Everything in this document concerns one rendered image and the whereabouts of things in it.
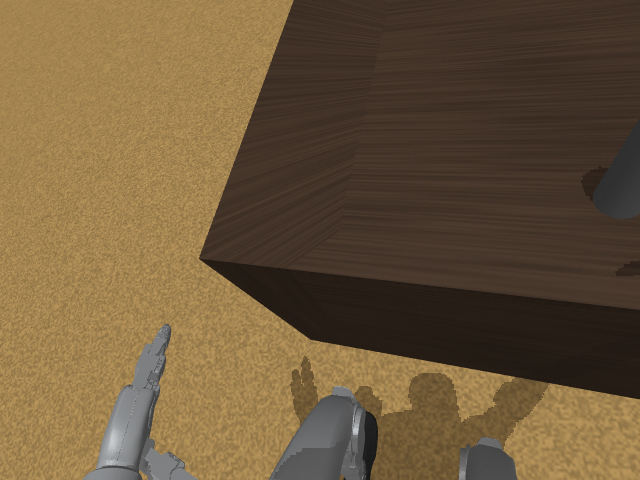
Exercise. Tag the left robot foot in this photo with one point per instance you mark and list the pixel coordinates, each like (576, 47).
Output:
(370, 447)

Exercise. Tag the left robot hand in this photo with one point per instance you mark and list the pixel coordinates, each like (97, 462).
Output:
(126, 439)

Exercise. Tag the bottle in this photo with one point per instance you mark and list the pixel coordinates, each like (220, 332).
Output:
(618, 193)

